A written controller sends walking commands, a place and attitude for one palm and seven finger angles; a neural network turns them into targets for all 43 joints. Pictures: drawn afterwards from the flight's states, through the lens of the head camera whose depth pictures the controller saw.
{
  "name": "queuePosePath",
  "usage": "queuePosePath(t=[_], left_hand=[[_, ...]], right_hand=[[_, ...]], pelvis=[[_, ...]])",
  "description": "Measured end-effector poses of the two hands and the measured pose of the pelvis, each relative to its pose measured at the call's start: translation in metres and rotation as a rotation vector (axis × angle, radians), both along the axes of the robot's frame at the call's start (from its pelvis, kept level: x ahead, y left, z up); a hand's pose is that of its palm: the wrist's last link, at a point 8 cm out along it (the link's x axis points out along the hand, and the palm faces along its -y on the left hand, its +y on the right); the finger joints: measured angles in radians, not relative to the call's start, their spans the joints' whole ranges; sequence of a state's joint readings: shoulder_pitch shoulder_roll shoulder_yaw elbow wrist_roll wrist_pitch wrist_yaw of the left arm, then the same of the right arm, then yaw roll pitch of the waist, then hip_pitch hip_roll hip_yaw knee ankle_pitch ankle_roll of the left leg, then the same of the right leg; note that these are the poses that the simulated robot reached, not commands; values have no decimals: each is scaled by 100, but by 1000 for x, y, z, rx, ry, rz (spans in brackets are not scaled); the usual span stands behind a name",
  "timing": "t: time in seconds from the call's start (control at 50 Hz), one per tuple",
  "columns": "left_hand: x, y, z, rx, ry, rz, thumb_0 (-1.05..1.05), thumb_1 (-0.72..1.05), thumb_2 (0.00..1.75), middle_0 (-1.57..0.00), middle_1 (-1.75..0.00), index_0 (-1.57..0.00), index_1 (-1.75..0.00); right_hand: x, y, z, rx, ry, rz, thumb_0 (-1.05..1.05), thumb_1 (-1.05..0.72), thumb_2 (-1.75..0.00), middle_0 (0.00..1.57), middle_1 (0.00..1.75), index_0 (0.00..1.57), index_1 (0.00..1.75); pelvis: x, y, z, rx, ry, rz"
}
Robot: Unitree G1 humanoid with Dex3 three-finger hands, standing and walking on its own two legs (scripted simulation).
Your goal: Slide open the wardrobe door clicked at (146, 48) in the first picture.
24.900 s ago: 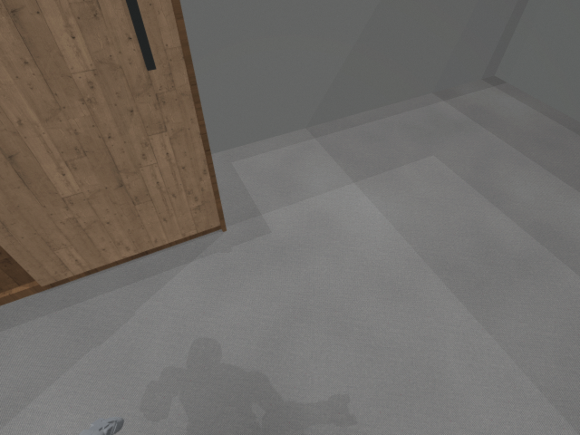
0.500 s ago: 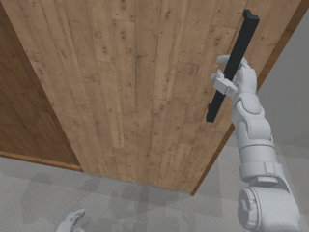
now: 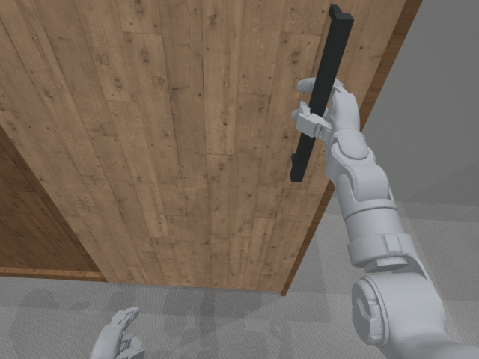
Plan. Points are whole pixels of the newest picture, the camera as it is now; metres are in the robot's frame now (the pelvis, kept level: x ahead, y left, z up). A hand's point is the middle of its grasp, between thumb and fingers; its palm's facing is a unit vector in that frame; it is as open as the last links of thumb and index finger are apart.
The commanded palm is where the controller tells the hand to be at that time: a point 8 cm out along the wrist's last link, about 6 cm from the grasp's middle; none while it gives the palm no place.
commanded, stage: tug the door sideways, standing still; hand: right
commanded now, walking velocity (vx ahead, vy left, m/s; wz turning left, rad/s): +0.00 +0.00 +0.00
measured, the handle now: (312, 108) +0.49 -0.10 +0.19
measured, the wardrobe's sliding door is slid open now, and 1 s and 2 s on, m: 0.00 0.07 0.45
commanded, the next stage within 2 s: step sideways, sliding the door along in 0.22 s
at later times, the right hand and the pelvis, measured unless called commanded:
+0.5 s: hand (280, 121) +0.44 -0.04 +0.20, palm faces -0.09 +0.99 -0.10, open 5.9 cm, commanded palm +0.43 -0.08 +0.21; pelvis -0.03 -0.01 -0.01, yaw +3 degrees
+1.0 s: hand (260, 118) +0.45 +0.00 +0.19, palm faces +0.00 +1.00 -0.05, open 5.8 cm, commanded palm +0.43 +0.00 +0.20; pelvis +0.00 +0.10 -0.02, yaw -2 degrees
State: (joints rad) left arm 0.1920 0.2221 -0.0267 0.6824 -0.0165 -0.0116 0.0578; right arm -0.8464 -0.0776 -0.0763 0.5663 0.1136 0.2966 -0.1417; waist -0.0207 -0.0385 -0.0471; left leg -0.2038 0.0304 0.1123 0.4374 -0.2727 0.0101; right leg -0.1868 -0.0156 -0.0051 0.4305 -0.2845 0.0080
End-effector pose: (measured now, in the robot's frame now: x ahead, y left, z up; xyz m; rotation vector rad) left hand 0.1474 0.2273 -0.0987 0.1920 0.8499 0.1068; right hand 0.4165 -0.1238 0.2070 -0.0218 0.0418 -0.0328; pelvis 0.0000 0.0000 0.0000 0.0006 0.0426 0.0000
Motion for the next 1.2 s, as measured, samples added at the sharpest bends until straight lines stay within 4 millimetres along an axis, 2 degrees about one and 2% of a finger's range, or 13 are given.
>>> queuePosePath(t=[0.16,0.34,0.46,0.58,0.66,0.72,0.82,0.9,0.96,1.02,1.1,1.2], left_hand=[[-49,-10,-14,-20,85,13,1,90,90,-20,-30,-20,-30],[-105,-14,-27,-26,174,48,1,90,90,-20,-30,-20,-30],[-123,-2,-31,4,152,164,1,90,90,-20,-30,-20,-30],[-125,14,-42,-5,196,171,1,90,90,-20,-30,-20,-30],[-110,33,-54,-14,226,131,1,90,90,-20,-30,-20,-30],[-89,51,-51,11,227,105,1,90,90,-20,-30,-20,-30],[-34,71,-32,63,164,15,1,90,90,-20,-30,-20,-30],[17,80,-25,70,42,-19,1,90,90,-20,-30,-20,-30],[48,81,-21,24,-8,-54,1,91,90,-20,-30,-20,-30],[70,81,-17,-11,-26,-110,1,91,90,-20,-30,-20,-30],[90,89,-18,-56,-33,-185,1,90,90,-20,-30,-20,-30],[117,119,-36,-113,-50,-238,1,90,90,-21,-30,-20,-30]], right_hand=[[-1,7,0,-15,0,8,1,-77,-80,36,140,33,140],[-1,25,0,-29,-12,23,0,-77,-79,37,140,30,140],[5,29,-5,-72,-128,126,-4,-70,-79,40,140,31,140],[7,37,-8,-85,-194,127,-7,-68,-82,44,140,30,140],[8,42,-10,-104,-229,95,-8,-67,-84,45,140,30,140],[8,45,-10,-100,-241,79,-8,-67,-85,45,140,30,140],[9,50,-12,-88,-279,66,-7,-68,-86,45,140,30,140],[12,55,-16,-56,-344,70,-7,-70,-87,45,140,30,140],[12,61,-18,-33,-366,61,-5,-72,-87,46,140,28,140],[12,68,-18,-33,-374,42,-5,-74,-88,46,140,26,140],[12,80,-19,-63,-385,4,-5,-73,-87,47,140,26,140],[10,100,-19,-118,-432,-97,-5,-71,-85,48,140,28,140]], pelvis=[[-15,-8,-1,2,2,-1],[-27,-16,-3,1,12,6],[-32,-15,-8,-10,-4,50],[-29,8,-12,-5,-38,45],[-22,31,-19,4,-62,14],[-17,42,-15,-11,-69,-9],[-8,58,-6,-49,-65,-33],[-2,67,-17,-29,-50,-21],[-2,83,-19,-21,-74,-25],[3,103,-16,9,-79,-28],[17,140,-18,38,-89,-50],[42,196,-35,40,-101,-93]])
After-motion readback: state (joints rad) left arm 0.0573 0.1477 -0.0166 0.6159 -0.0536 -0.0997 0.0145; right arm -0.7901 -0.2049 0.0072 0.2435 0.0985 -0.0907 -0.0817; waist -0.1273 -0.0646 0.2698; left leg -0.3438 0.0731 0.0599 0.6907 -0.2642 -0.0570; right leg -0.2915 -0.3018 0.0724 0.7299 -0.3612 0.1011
